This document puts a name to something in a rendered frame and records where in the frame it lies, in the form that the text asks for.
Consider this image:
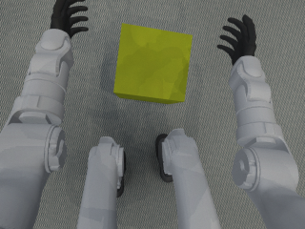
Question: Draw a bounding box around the left robot foot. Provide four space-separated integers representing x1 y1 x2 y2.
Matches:
116 151 126 198

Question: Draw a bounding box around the left robot forearm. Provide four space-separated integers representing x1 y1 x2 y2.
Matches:
0 29 74 136

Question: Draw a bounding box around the robot right hand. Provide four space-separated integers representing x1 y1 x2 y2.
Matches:
217 14 256 65

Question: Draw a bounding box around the robot left hand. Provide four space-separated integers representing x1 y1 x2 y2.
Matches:
50 0 89 39

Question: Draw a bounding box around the carton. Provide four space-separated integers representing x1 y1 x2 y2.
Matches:
113 23 193 104

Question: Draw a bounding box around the left robot thigh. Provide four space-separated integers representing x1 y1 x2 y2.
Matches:
76 142 124 229

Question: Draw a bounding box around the right robot upper arm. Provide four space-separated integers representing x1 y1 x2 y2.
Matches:
232 146 305 229

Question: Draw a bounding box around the right robot forearm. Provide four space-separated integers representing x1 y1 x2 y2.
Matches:
229 55 299 186

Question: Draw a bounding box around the left robot upper arm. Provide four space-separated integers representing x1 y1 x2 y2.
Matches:
0 123 68 229

